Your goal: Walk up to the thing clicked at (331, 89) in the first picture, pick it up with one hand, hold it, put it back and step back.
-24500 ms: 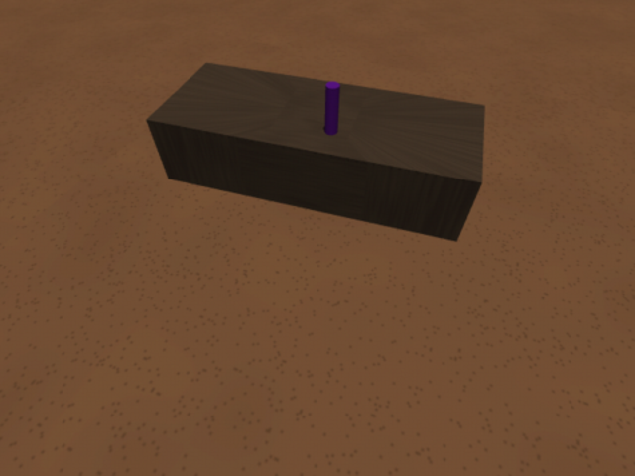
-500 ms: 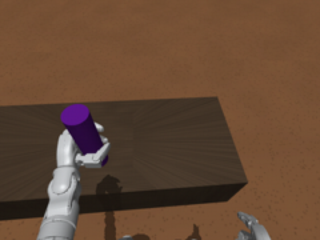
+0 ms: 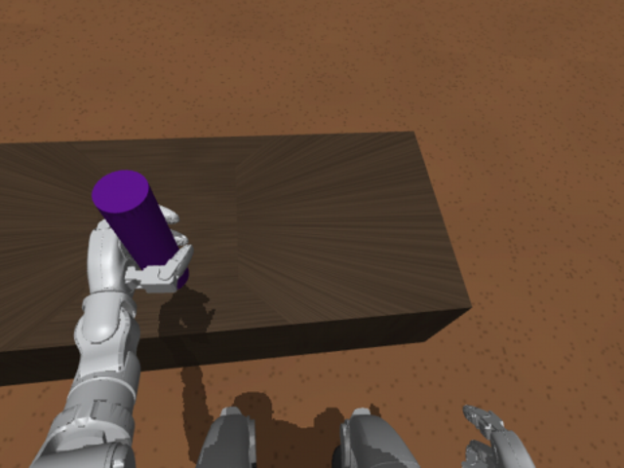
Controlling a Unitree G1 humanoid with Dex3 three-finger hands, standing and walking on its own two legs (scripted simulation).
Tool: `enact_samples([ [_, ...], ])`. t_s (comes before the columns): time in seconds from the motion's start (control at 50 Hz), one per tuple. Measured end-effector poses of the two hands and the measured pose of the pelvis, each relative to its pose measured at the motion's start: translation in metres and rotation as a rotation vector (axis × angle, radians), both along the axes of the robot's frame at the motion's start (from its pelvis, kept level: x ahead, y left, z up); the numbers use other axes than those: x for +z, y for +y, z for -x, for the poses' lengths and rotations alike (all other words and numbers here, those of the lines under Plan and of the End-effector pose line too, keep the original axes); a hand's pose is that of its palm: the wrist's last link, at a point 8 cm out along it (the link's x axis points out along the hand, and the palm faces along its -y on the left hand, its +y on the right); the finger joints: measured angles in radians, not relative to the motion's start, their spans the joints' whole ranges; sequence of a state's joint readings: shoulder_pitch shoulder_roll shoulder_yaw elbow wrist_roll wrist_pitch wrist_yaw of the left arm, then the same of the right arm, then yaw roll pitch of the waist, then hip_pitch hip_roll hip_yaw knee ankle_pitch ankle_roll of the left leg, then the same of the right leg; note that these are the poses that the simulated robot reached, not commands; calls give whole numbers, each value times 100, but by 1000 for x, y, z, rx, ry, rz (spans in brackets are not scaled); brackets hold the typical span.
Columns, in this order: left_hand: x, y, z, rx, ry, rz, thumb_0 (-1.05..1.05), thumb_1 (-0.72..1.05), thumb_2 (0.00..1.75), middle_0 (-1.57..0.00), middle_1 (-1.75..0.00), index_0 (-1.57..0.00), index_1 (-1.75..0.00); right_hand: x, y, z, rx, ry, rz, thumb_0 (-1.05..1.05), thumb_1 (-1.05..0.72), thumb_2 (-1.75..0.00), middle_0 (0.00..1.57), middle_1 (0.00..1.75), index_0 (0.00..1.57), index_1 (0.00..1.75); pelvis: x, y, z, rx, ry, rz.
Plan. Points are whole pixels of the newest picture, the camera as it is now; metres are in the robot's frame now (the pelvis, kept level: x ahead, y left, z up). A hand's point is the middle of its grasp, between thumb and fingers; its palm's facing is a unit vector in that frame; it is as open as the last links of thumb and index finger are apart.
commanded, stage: crouch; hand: left
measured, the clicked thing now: (150, 240) +0.39 +0.19 +0.03
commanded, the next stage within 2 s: lower in 0.90 s
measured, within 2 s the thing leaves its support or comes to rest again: neither
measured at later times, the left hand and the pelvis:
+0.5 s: hand (181, 242) +0.47 +0.19 -0.12, palm faces +0.08 -1.00 +0.00, open 7.4 cm; pelvis -0.02 +0.01 -0.11, yaw -3 degrees
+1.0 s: hand (190, 241) +0.50 +0.19 -0.17, palm faces +0.07 -1.00 -0.02, open 7.4 cm; pelvis -0.03 +0.00 -0.17, yaw -4 degrees
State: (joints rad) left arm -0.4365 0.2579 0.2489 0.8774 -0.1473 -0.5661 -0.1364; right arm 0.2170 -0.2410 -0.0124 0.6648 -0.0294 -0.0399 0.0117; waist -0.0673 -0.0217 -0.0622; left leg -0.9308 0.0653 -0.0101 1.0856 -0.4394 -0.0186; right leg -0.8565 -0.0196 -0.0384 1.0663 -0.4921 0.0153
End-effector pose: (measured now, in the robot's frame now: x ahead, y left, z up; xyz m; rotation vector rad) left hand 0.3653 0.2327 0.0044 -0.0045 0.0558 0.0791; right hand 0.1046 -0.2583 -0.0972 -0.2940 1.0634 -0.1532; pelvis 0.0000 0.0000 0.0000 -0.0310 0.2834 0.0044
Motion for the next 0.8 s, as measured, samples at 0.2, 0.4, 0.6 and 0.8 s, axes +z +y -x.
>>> enact_samples([
  [0.2, -60, 10, -49, -7, -33, -14, 0, -11, 116, -84, -114, -88, -113, -69, -3, 48, -38, 177, 18, 0, -91, -90, 20, 29, 20, 30, -62, 3, 7, -13, 161, 22],
  [0.4, -105, 8, -67, 0, -10, -2, 0, -11, 116, -85, -113, -88, -113, -113, 10, 71, -74, 256, -26, 0, -92, -90, 20, 29, 20, 30, -98, 6, 13, -29, 234, 34],
  [0.6, -132, 12, -83, 3, -25, -9, 0, -11, 116, -85, -114, -88, -113, -138, 9, 75, -67, 264, -6, 0, -92, -90, 20, 29, 20, 30, -127, 8, 22, -33, 277, 47],
  [0.8, -154, 11, -94, -6, -9, -20, 0, -11, 116, -85, -114, -88, -113, -157, 4, 83, -64, 284, 10, 0, -92, -90, 20, 29, 20, 30, -148, 7, 29, -38, 305, 50],
])
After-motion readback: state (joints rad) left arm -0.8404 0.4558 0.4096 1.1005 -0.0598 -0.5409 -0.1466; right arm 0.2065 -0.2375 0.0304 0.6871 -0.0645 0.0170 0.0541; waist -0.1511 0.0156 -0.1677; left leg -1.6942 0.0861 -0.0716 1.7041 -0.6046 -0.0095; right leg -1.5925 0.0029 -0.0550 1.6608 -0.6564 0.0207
